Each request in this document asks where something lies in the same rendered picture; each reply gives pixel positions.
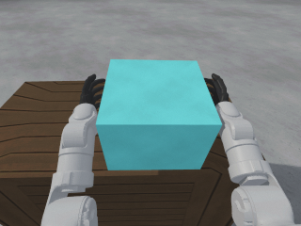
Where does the pedestal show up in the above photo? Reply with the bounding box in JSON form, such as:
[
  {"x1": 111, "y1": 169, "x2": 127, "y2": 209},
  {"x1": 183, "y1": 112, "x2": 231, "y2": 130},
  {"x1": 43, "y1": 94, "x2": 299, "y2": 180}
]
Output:
[{"x1": 0, "y1": 78, "x2": 266, "y2": 226}]

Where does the robot right hand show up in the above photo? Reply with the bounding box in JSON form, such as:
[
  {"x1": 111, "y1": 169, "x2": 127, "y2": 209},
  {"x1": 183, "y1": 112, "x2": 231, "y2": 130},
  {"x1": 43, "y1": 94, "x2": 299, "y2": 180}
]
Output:
[{"x1": 204, "y1": 73, "x2": 229, "y2": 106}]

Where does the robot left upper arm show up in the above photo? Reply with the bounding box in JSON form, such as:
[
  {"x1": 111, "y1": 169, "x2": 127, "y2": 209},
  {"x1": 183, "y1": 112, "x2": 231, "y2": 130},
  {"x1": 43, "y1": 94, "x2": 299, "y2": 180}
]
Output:
[{"x1": 42, "y1": 196, "x2": 98, "y2": 226}]

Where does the robot right upper arm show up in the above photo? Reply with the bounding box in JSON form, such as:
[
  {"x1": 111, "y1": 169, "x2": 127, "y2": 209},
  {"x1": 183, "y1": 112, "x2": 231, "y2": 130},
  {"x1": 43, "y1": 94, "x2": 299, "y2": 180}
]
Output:
[{"x1": 230, "y1": 185, "x2": 301, "y2": 226}]

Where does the robot left hand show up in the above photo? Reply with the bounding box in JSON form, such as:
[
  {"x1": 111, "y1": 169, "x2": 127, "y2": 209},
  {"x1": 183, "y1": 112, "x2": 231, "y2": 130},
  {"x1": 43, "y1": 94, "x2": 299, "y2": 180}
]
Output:
[{"x1": 79, "y1": 73, "x2": 105, "y2": 110}]

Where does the robot right forearm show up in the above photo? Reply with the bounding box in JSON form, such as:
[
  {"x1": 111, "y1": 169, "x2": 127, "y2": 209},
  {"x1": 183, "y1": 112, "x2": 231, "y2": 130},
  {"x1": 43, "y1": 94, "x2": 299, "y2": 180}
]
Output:
[{"x1": 215, "y1": 101, "x2": 294, "y2": 221}]

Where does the carton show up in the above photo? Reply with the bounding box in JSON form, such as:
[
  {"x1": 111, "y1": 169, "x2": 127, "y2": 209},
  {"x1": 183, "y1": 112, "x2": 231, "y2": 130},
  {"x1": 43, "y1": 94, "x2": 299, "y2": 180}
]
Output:
[{"x1": 95, "y1": 59, "x2": 223, "y2": 170}]

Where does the robot left forearm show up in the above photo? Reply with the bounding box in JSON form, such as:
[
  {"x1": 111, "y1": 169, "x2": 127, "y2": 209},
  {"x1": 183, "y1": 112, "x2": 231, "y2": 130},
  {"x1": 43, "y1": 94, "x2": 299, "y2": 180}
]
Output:
[{"x1": 40, "y1": 103, "x2": 98, "y2": 226}]

